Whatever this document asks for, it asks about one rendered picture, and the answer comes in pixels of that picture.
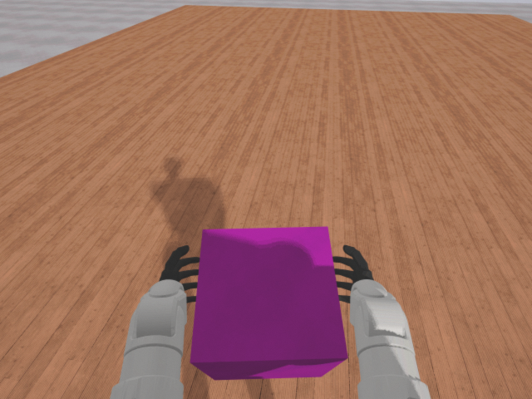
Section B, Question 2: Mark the right robot forearm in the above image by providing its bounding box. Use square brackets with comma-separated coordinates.
[350, 279, 431, 399]

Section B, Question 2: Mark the left robot forearm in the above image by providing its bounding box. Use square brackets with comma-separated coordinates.
[110, 279, 187, 399]

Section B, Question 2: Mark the right robot hand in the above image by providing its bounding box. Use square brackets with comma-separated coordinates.
[332, 245, 374, 303]

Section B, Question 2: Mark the carton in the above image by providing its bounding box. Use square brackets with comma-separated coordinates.
[190, 227, 348, 380]

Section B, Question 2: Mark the left robot hand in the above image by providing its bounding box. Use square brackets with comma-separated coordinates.
[159, 245, 200, 303]

